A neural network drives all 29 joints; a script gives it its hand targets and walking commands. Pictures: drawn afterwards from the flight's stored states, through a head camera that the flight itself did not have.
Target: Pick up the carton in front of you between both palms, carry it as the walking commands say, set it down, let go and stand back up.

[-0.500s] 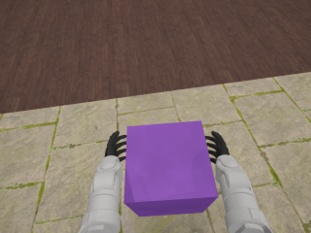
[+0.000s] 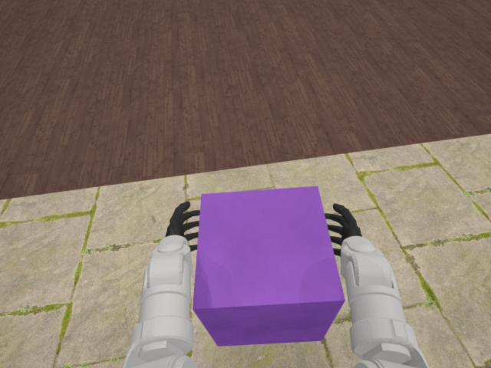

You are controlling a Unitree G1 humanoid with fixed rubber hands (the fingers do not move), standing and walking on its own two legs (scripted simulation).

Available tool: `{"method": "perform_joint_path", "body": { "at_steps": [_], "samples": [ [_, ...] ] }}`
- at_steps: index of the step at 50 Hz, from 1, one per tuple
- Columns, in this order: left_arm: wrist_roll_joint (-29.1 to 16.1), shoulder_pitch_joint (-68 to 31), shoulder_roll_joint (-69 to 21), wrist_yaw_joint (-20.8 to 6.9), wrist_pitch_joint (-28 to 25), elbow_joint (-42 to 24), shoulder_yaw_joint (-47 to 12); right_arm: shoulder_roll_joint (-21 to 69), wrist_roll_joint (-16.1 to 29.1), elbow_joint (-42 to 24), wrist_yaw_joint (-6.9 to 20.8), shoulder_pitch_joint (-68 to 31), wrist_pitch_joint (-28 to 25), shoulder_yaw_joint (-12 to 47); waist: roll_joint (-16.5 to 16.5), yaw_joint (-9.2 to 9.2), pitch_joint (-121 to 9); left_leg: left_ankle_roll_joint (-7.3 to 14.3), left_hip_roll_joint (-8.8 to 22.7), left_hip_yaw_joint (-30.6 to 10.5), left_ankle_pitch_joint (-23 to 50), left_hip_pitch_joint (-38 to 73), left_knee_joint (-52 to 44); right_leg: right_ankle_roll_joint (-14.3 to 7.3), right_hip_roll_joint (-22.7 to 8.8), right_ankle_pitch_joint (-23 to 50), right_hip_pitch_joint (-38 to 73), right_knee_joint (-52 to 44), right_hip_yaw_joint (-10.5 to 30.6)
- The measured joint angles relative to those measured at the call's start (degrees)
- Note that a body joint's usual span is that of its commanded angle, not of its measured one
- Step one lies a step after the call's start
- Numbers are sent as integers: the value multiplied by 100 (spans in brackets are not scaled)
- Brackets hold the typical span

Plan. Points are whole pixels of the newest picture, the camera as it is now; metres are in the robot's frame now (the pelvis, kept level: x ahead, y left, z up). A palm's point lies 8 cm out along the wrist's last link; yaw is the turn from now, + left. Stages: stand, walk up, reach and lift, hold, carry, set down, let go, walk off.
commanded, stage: reach and lift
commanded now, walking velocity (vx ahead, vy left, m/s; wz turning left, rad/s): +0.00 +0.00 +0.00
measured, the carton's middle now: (264, 271) +0.30 -0.01 -0.05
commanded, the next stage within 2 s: hold in 0.68 s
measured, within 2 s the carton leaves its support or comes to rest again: neither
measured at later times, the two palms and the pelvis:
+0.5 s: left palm (176, 236) +0.32 +0.15 +0.04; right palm (350, 237) +0.31 -0.15 +0.04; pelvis +0.02 +0.00 +0.01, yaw +0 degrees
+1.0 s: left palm (170, 237) +0.30 +0.15 +0.06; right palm (352, 238) +0.30 -0.15 +0.05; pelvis +0.01 +0.00 +0.01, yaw +0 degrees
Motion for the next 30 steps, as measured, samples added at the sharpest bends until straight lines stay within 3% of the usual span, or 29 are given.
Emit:
{"method": "perform_joint_path", "body": {
  "at_steps": [30],
  "samples": [
    [-167, 499, 153, -28, 440, -591, -562, -75, 209, -627, -106, 522, 449, 572, -7, 3, -92, -14, 54, -48, 132, 632, -660, -29, 1, 126, 642, -663, -28]
  ]
}}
